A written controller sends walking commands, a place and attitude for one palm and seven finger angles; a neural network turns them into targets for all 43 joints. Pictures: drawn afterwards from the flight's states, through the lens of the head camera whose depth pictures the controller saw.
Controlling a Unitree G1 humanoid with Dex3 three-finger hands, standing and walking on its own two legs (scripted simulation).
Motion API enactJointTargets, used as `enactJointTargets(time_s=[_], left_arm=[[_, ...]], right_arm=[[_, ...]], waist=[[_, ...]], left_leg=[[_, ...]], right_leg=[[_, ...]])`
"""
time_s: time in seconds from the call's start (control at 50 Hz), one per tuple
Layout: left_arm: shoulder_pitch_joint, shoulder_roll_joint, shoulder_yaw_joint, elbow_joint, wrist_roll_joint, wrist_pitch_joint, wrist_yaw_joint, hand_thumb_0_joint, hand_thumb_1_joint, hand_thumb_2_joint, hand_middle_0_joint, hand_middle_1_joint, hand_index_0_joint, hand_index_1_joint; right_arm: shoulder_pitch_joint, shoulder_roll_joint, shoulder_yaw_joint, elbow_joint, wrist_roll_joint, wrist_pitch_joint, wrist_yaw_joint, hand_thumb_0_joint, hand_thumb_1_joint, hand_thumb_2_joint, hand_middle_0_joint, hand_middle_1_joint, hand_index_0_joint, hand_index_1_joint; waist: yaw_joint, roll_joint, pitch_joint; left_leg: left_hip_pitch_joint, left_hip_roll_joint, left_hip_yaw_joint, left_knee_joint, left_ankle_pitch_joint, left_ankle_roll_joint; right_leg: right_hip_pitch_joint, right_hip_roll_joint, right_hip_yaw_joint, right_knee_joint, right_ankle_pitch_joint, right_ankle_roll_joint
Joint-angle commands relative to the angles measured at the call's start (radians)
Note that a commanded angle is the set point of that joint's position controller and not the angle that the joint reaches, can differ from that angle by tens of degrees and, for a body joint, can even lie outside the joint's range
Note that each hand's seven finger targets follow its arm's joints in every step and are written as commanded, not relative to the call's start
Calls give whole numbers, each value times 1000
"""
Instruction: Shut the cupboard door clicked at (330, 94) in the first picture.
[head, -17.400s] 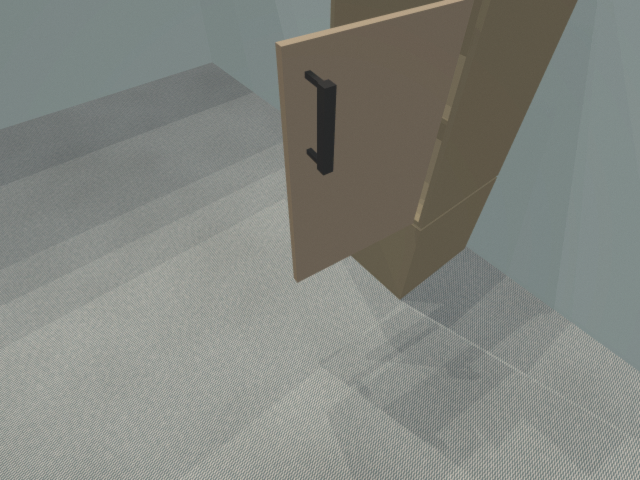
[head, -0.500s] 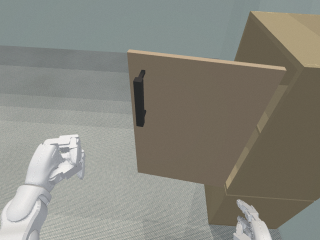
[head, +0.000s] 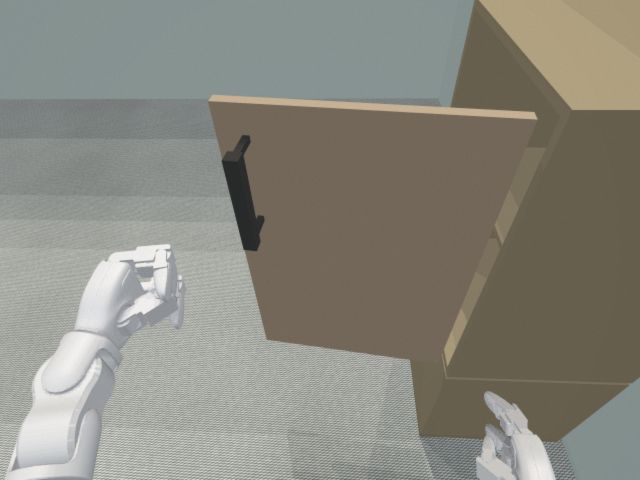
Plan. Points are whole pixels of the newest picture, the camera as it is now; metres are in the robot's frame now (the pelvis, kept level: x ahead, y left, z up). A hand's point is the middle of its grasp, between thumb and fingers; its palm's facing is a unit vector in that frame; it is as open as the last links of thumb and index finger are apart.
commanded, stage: bring the fist close to the handle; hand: left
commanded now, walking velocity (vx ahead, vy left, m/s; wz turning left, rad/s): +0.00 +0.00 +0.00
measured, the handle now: (248, 195) +0.46 +0.14 +0.13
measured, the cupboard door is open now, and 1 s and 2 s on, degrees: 83 83 73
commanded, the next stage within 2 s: push the door shut along its arc in 1.06 s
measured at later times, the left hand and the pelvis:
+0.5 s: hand (232, 262) +0.33 +0.13 +0.14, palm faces -0.10 -0.99 -0.03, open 3.1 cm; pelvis +0.00 +0.01 +0.00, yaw -1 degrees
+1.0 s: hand (247, 241) +0.36 +0.12 +0.14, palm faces -0.06 -1.00 -0.03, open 3.1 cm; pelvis +0.01 +0.01 +0.00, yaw -2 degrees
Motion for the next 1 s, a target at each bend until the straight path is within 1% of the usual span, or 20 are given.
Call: enactJointTargets(time_s=[0.0,0.08,0.16,0.2,0.26,0.28,0.32,0.38,0.46,0.48,0.54,0.58,0.64,0.66,0.68,0.74,0.76,0.78,0.92,0.98], left_arm=[[-273,211,119,-210,-15,-62,9,0,900,900,-1300,-1500,-1300,-1500],[-302,220,144,-228,-4,-108,58,0,900,900,-1300,-1500,-1300,-1500],[-284,144,75,-159,10,-99,62,0,900,900,-1300,-1500,-1300,-1500],[-288,110,28,-131,18,-77,53,0,900,900,-1300,-1500,-1300,-1500],[-358,53,-54,-165,22,-60,52,0,900,900,-1300,-1500,-1300,-1500],[-367,79,-33,-172,24,-61,63,0,900,900,-1300,-1500,-1300,-1500],[-424,55,-58,-200,31,-69,82,0,900,900,-1300,-1500,-1300,-1500],[-494,74,-45,-194,48,-89,136,0,900,900,-1300,-1500,-1300,-1500],[-575,25,-83,-112,78,-84,190,0,900,900,-1300,-1500,-1300,-1500],[-567,53,-61,-87,89,-77,203,0,900,900,-1300,-1500,-1300,-1500],[-576,-32,-127,-39,97,-45,210,0,900,900,-1300,-1500,-1300,-1500],[-577,-3,-97,29,98,-26,213,0,900,900,-1300,-1500,-1300,-1500],[-662,-65,-149,6,101,-28,222,0,900,900,-1300,-1500,-1300,-1500],[-648,-67,-144,12,100,-31,227,0,900,900,-1300,-1500,-1300,-1500],[-629,-18,-98,25,102,-37,236,0,900,900,-1300,-1500,-1300,-1500],[-655,-4,-86,-24,112,-67,251,0,900,900,-1300,-1500,-1300,-1500],[-651,-28,-105,-27,114,-72,252,0,900,900,-1300,-1500,-1300,-1500],[-642,13,-74,-18,118,-75,260,0,900,900,-1300,-1500,-1300,-1500],[-629,-66,-146,-38,118,-70,247,0,900,900,-1300,-1500,-1300,-1500],[-621,-54,-143,-11,116,-56,241,0,900,900,-1300,-1500,-1300,-1500]], right_arm=[[-124,-104,-44,-174,-6,-52,-10,0,-900,-900,200,300,200,300],[-124,-91,-41,-175,-11,-52,1,0,-900,-900,200,300,200,300],[-110,-91,-43,-168,-6,-41,11,0,-900,-900,200,300,200,300],[-105,-96,-47,-170,-1,-33,14,0,-900,-900,200,300,200,300],[-109,-98,-50,-182,4,-32,11,0,-900,-900,200,300,200,300],[-110,-101,-53,-181,2,-32,8,0,-900,-900,200,300,200,300],[-113,-93,-48,-183,-1,-27,9,0,-900,-900,200,300,200,300],[-115,-91,-45,-165,-9,-19,10,0,-900,-900,200,300,200,300],[-117,-78,-38,-149,-10,5,20,0,-900,-900,200,300,200,300],[-111,-84,-40,-145,-12,13,22,0,-900,-900,200,300,200,300],[-109,-75,-38,-155,-11,35,33,0,-900,-900,200,300,200,300],[-101,-85,-41,-149,-11,52,34,0,-900,-900,200,300,200,300],[-106,-76,-43,-162,-10,66,38,0,-900,-900,200,300,200,300],[-106,-74,-43,-165,-11,68,39,0,-900,-900,200,300,200,300],[-101,-81,-45,-165,-15,73,39,0,-900,-900,200,300,200,300],[-101,-73,-46,-172,-18,84,43,0,-900,-900,200,300,200,300],[-104,-69,-45,-175,-18,85,45,0,-900,-900,200,300,200,300],[-100,-76,-48,-171,-20,89,43,0,-900,-900,200,300,200,300],[-98,-70,-53,-177,-12,102,48,0,-900,-900,200,300,200,300],[-95,-79,-55,-174,-10,109,42,0,-900,-900,200,300,200,300]], waist=[[4,-111,-194],[19,-50,-236],[1,-13,-192],[-9,-52,-163],[-22,-38,-165],[-19,-66,-177],[-24,-67,-196],[-23,-85,-194],[-28,-35,-180],[-20,-48,-196],[-21,-46,-222],[-20,-96,-207],[-28,-70,-221],[-23,-64,-225],[-12,-103,-232],[-7,-84,-277],[-7,-76,-266],[-3,-85,-266],[-22,-37,-248],[-30,-84,-221]], left_leg=[[-41,20,-30,-51,232,-1],[-7,21,-20,-56,296,-6],[-5,20,-8,-55,281,-9],[-13,22,-8,-57,270,-7],[30,22,-19,-67,264,-3],[35,26,-20,-60,269,-1],[45,23,-23,-73,262,-2],[62,29,-29,-81,259,-3],[73,30,-31,-99,244,-13],[73,32,-31,-98,260,-14],[81,29,-27,-98,305,-20],[63,33,-27,-98,307,-19],[90,35,-31,-98,327,-24],[97,36,-31,-95,335,-25],[90,38,-31,-96,341,-24],[104,37,-19,-100,380,-26],[107,38,-17,-100,388,-25],[101,39,-14,-98,378,-24],[132,40,-14,-101,397,-27],[119,42,-20,-103,363,-25]], right_leg=[[140,-100,157,-91,228,83],[165,-95,129,-50,347,75],[125,-93,129,-56,368,80],[106,-88,124,-63,340,81],[64,-70,95,-63,286,66],[70,-72,104,-64,288,69],[70,-68,91,-62,262,63],[56,-62,82,-59,235,57],[36,-58,76,-57,200,46],[51,-59,77,-55,214,43],[68,-60,70,-47,274,41],[74,-58,69,-53,283,41],[55,-55,61,-46,288,37],[52,-54,62,-46,290,35],[71,-54,62,-46,296,36],[109,-57,67,-38,343,34],[104,-55,68,-37,351,34],[109,-56,72,-39,345,36],[90,-51,69,-51,360,34],[80,-49,65,-60,331,36]])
